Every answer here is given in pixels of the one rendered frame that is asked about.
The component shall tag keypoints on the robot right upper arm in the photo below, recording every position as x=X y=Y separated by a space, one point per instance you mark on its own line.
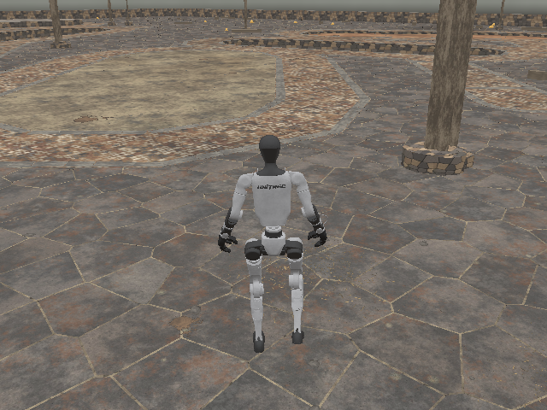
x=298 y=179

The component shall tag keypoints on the robot right hand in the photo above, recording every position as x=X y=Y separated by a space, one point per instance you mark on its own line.
x=322 y=236

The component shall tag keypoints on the right robot thigh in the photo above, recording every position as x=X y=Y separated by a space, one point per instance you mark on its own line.
x=294 y=250

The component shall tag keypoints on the robot left hand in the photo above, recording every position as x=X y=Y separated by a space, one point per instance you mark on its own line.
x=222 y=241

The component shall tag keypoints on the robot left forearm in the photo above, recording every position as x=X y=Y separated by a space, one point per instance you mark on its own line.
x=228 y=226

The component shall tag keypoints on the robot right forearm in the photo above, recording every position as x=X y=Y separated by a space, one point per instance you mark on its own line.
x=315 y=221

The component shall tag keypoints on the robot left upper arm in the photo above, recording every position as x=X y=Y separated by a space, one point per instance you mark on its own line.
x=244 y=181

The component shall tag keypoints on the left robot foot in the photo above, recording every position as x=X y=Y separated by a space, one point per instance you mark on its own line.
x=258 y=345

